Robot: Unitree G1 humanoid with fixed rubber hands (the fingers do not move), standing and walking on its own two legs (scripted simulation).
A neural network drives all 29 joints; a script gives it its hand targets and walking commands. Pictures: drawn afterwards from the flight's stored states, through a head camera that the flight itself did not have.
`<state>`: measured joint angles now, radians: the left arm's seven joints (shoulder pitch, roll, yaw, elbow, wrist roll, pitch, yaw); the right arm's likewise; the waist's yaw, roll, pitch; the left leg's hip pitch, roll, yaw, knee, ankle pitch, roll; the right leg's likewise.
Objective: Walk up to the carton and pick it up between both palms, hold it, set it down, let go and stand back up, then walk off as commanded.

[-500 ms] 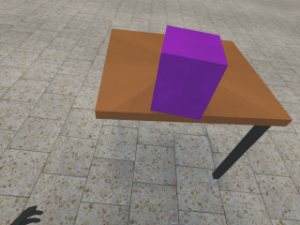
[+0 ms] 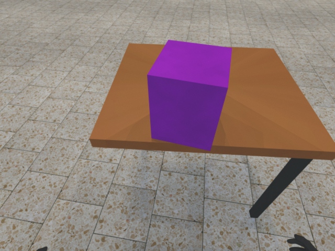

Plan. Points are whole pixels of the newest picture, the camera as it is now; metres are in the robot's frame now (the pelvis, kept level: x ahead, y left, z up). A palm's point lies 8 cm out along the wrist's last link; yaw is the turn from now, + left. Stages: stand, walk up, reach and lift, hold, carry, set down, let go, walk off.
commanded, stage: walk up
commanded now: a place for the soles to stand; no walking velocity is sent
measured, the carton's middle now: (189, 95) +0.57 -0.05 +0.06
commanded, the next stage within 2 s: none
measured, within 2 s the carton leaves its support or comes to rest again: neither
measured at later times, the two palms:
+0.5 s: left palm out of the picture +0.13 +0.34 -0.08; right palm out of the picture +0.14 -0.30 -0.07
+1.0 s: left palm out of the picture +0.13 +0.34 -0.08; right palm out of the picture +0.12 -0.30 -0.08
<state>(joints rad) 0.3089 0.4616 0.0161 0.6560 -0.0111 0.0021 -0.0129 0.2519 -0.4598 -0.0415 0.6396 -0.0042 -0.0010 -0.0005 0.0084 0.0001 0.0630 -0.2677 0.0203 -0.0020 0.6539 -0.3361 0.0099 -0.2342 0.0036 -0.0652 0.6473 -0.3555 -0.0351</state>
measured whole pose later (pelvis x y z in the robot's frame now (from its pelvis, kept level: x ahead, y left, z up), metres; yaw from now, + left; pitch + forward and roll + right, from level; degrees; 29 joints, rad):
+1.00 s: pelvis +0.03 +0.02 +0.01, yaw -1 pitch -3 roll +0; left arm 0.20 0.43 0.03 0.86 -0.01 0.00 -0.01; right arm 0.19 -0.42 -0.04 0.87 0.00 -0.01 0.00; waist 0.01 -0.01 0.08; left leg -0.15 0.00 0.03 0.53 -0.32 0.01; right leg -0.13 -0.01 -0.03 0.53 -0.34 0.00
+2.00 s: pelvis +0.13 -0.04 +0.01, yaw -2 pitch -3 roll +0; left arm 0.19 0.48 0.02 0.82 -0.03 0.01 0.03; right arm 0.11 -0.43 -0.03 0.78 0.01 0.03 0.02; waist 0.00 -0.02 0.09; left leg -0.19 0.02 0.04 0.57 -0.33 0.01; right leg -0.24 -0.03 0.03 0.56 -0.27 0.04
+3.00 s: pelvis +0.11 -0.06 +0.02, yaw -2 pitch -2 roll +0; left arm 0.12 0.43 0.03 0.99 -0.02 0.02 -0.01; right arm 0.10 -0.41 -0.04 0.96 0.02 0.00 -0.01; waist 0.00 -0.02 0.07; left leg -0.17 0.04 0.03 0.45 -0.24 -0.02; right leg -0.22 0.00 0.01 0.44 -0.18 0.01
